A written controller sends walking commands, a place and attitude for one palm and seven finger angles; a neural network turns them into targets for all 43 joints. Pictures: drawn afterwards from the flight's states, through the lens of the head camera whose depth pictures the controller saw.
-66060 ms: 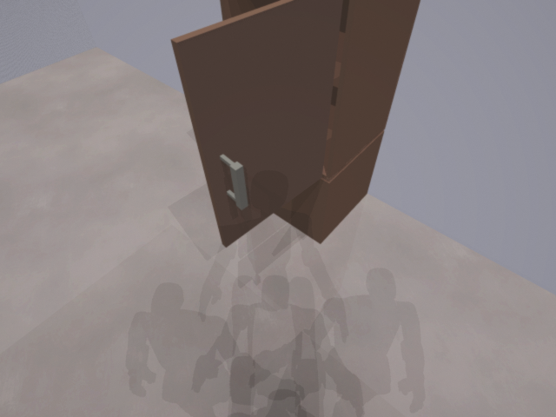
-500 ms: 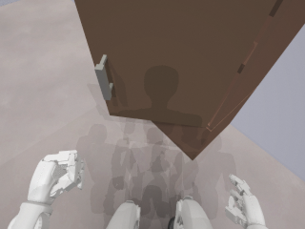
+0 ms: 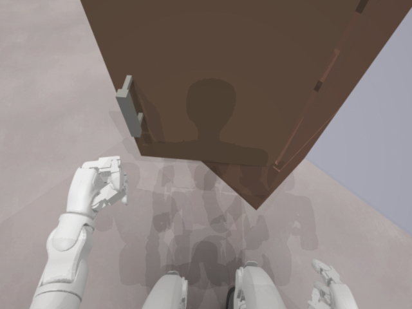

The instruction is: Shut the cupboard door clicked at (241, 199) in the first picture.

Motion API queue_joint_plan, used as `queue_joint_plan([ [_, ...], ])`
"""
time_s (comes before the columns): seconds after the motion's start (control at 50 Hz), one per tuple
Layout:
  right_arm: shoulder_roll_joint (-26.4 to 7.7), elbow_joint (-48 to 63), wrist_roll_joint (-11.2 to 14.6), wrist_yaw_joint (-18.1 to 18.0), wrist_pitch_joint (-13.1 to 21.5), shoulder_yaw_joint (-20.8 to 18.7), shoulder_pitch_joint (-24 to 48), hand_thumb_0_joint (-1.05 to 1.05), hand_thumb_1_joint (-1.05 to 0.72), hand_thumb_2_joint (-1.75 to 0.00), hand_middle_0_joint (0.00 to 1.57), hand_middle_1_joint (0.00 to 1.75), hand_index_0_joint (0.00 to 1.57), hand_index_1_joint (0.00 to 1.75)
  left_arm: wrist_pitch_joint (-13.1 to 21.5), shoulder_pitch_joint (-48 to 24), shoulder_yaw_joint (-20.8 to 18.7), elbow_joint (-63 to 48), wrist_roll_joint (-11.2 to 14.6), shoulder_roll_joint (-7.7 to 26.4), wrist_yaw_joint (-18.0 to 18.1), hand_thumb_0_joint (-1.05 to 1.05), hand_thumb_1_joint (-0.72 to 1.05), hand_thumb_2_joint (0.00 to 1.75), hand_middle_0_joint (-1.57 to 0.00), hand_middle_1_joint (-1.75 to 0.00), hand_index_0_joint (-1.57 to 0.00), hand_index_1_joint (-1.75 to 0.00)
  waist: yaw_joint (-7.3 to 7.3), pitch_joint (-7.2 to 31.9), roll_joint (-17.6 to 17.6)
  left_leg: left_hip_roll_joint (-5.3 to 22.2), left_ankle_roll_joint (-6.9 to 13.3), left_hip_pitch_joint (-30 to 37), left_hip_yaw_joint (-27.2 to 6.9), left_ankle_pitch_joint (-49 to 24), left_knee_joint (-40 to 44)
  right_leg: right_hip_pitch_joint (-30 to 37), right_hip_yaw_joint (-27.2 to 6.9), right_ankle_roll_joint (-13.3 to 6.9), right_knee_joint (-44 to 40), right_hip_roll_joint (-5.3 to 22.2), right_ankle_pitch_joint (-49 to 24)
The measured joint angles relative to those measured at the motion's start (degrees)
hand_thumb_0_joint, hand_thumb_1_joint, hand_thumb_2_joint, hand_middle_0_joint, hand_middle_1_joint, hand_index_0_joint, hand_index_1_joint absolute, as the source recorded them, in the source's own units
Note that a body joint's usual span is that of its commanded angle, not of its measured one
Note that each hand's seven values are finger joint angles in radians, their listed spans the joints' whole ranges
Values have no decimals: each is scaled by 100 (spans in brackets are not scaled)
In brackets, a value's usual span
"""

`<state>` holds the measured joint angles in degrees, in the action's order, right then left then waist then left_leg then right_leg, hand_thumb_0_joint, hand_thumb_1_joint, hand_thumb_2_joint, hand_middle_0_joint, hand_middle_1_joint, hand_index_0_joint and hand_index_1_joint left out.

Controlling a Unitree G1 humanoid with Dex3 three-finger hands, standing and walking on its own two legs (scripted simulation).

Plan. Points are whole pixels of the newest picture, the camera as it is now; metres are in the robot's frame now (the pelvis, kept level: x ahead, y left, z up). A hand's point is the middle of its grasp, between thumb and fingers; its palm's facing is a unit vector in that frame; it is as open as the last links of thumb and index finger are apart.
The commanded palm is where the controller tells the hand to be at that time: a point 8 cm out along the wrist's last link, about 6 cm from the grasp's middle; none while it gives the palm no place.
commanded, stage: bring the fist close to the handle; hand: left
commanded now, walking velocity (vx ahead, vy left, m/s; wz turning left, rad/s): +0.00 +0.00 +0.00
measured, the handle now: (132, 108) +0.52 +0.18 +0.03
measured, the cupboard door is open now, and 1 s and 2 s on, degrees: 40 40 31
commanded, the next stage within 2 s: push the door shut along its arc in 0.80 s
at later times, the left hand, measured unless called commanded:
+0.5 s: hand (145, 142) +0.43 +0.14 +0.04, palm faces -0.06 -1.00 -0.02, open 3.1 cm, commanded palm +0.40 +0.20 +0.04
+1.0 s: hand (143, 148) +0.41 +0.14 +0.03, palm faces -0.10 -0.99 -0.03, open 3.1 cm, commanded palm +0.40 +0.20 +0.04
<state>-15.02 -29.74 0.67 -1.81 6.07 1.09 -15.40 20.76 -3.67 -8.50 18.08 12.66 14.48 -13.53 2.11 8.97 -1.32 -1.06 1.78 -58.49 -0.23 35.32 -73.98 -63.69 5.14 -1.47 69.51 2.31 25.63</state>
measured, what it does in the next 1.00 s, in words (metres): stands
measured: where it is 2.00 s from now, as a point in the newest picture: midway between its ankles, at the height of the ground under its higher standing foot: outside the picture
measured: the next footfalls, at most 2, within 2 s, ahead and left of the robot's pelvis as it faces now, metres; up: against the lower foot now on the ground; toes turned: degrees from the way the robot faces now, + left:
none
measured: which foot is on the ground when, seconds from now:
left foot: down 0.00-1.00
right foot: down 0.00-1.00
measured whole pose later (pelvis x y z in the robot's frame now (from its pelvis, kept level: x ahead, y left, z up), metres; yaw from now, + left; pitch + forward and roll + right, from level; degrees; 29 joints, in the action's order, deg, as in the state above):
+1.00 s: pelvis -0.01 +0.00 +0.00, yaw +0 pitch +22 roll -1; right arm -15.4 -33.6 -0.1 -0.8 1.7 0.2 -15.0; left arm 28.7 -30.5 -12.7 48.4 9.0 15.8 -13.5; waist 5.0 8.1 -0.9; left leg -1.0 1.8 -60.9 0.7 33.4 -72.5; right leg -66.5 4.2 -1.5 68.3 2.1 23.5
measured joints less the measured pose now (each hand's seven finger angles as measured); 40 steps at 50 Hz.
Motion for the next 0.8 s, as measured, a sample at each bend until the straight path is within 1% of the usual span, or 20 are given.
queue_joint_plan([
  [0.08, -27, -93, -12, -50, 21, -29, 51, 1, -91, -90, 20, 30, 20, 30, 97, -352, 80, 295, -24, -63, -54, 1, 90, 90, -130, -150, -130, -150, 29, -54, 19, -6, 3, -23, -1, -22, 27, -19, 0, 4, -30, 5, -21],
  [0.14, -16, -183, -38, -58, 24, -42, 121, 1, -91, -90, 20, 30, 20, 30, 262, -781, 0, 598, -61, -87, 31, 2, 90, 90, -130, -150, -130, -150, 63, -73, 67, -8, 0, -81, 8, -28, 9, -84, -9, 2, -4, 7, -26],
  [0.2, 1, -228, -55, -31, -16, -48, 172, 1, -91, -90, 20, 30, 20, 30, 356, -1217, -120, 940, -134, -41, 132, 2, 90, 90, -130, -150, -130, -150, 106, -70, 86, -7, -7, -155, 14, -28, -18, -162, -15, -5, 27, 7, -28],
  [0.28, 12, -241, -54, 25, -107, -61, 170, 1, -91, -90, 20, 30, 20, 30, 282, -1681, -148, 1417, -221, 43, 167, 1, 90, 90, -130, -150, -130, -150, 143, -73, 42, -7, -9, -213, 23, -47, -5, -222, -24, -4, 12, 6, -50],
  [0.36, 21, -282, -45, 46, -193, -61, 111, 1, -91, -90, 20, 30, 20, 30, 225, -2002, -138, 1842, -246, 22, 162, 1, 90, 90, -130, -150, -130, -150, 170, -84, -7, -9, 1, -207, 55, -83, 66, -231, -57, 7, -44, 3, -86],
  [0.46, 59, -389, -84, 50, -251, -31, 21, 1, -91, -90, 20, 30, 20, 30, 421, -2474, -327, 2371, -327, -11, 285, 1, 90, 90, -130, -150, -130, -150, 258, -93, 26, -3, -1, -253, 85, -112, 94, -299, -85, -1, -50, -7, -113],
  [0.52, 74, -413, -104, 83, -310, -34, -53, 1, -91, -90, 20, 30, 20, 30, 571, -2601, -490, 2554, -375, 63, 314, 1, 90, 90, -130, -150, -130, -150, 313, -73, 50, 21, -10, -283, 114, -110, 95, -352, -113, -13, -42, -33, -125],
  [0.58, 59, -409, -98, 120, -384, -55, -140, 1, -91, -90, 20, 30, 20, 30, 619, -2579, -573, 2663, -391, 152, 243, 1, 90, 90, -130, -150, -130, -150, 335, -67, 37, 40, -14, -272, 134, -115, 120, -354, -131, -18, -65, -56, -139],
  [0.68, 9, -404, -61, 129, -464, -94, -257, 1, -91, -90, 20, 30, 20, 30, 616, -2342, -579, 2659, -282, 183, 79, 1, 90, 90, -130, -150, -130, -150, 300, -95, 7, 44, -10, -172, 149, -158, 227, -258, -147, -12, -166, -66, -181],
  [0.76, -20, -459, -61, 96, -445, -97, -248, 1, -91, -90, 20, 30, 20, 30, 744, -2339, -551, 2719, -225, 130, 53, 1, 90, 90, -130, -150, -130, -150, 265, -123, 31, 24, -9, -146, 119, -191, 254, -210, -120, -11, -199, -44, -199],
  [0.8, -26, -486, -75, 80, -418, -99, -205, 1, -91, -90, 20, 30, 20, 30, 835, -2406, -541, 2752, -240, 120, 58, 1, 90, 90, -130, -150, -130, -150, 262, -126, 51, 17, -12, -171, 98, -197, 230, -221, -100, -15, -187, -34, -202],
])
